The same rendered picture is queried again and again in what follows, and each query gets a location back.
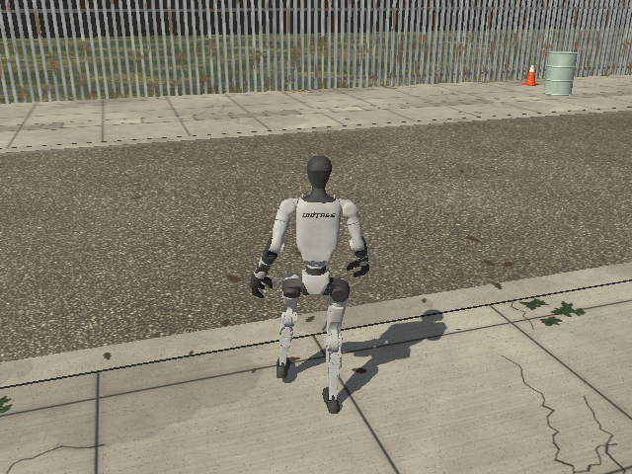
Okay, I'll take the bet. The robot right forearm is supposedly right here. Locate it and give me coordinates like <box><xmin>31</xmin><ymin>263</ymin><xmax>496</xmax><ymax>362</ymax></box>
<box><xmin>354</xmin><ymin>236</ymin><xmax>369</xmax><ymax>266</ymax></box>

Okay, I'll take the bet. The right robot hand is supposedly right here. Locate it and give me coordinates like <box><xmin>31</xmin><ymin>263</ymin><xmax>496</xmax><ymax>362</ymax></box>
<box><xmin>347</xmin><ymin>261</ymin><xmax>369</xmax><ymax>277</ymax></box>

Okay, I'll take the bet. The robot left upper arm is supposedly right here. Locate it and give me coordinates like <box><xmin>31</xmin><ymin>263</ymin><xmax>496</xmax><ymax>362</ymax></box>
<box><xmin>269</xmin><ymin>198</ymin><xmax>298</xmax><ymax>254</ymax></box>

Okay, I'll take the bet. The humanoid robot head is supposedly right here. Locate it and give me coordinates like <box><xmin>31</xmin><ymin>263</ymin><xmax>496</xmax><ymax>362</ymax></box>
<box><xmin>302</xmin><ymin>156</ymin><xmax>336</xmax><ymax>203</ymax></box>

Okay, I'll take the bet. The left robot hand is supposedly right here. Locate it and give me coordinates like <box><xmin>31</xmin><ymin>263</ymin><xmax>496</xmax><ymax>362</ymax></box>
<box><xmin>250</xmin><ymin>274</ymin><xmax>273</xmax><ymax>298</ymax></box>

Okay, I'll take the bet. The robot right upper arm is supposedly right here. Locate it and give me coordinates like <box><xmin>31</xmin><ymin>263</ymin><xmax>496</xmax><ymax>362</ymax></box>
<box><xmin>339</xmin><ymin>198</ymin><xmax>364</xmax><ymax>252</ymax></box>

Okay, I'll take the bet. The left robot shin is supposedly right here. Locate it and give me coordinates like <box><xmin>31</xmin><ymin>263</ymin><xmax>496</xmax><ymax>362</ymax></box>
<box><xmin>279</xmin><ymin>308</ymin><xmax>294</xmax><ymax>366</ymax></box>

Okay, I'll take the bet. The robot left forearm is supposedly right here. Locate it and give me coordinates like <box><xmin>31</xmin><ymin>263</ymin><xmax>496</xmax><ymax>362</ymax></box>
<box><xmin>254</xmin><ymin>237</ymin><xmax>277</xmax><ymax>279</ymax></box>

